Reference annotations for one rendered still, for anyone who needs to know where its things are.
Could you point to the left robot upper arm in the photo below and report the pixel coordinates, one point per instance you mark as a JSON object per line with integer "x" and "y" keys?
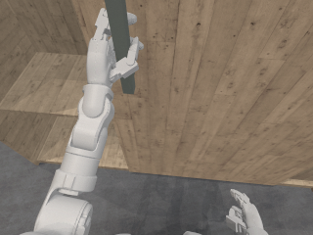
{"x": 64, "y": 216}

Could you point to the handle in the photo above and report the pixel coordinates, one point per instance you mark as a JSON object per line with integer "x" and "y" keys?
{"x": 118, "y": 21}

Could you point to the right robot hand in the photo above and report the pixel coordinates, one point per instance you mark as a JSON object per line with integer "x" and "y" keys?
{"x": 240, "y": 220}

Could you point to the left robot forearm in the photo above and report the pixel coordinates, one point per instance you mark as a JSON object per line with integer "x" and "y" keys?
{"x": 85, "y": 146}

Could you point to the wardrobe door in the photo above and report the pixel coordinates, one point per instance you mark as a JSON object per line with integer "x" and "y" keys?
{"x": 305, "y": 175}
{"x": 224, "y": 89}

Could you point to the left robot hand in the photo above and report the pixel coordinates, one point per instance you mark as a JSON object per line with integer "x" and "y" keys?
{"x": 101, "y": 54}

